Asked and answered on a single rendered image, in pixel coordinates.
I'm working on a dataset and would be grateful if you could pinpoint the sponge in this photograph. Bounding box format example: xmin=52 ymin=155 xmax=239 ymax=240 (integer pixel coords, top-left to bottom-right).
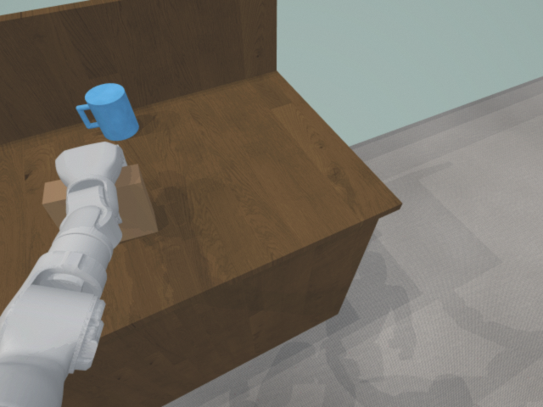
xmin=42 ymin=164 xmax=158 ymax=242

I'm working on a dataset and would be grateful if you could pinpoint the robot left forearm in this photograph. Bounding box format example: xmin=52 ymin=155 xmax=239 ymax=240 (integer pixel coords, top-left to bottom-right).
xmin=0 ymin=175 xmax=122 ymax=343

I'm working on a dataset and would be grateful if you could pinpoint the left robot hand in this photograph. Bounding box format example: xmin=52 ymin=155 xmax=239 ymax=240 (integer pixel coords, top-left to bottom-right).
xmin=55 ymin=142 xmax=127 ymax=224

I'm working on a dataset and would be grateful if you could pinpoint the table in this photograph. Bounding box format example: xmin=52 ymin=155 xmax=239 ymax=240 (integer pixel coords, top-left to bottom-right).
xmin=0 ymin=0 xmax=402 ymax=407

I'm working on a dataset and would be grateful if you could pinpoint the left robot upper arm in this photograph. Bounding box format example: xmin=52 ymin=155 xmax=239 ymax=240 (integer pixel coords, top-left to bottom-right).
xmin=0 ymin=284 xmax=106 ymax=407

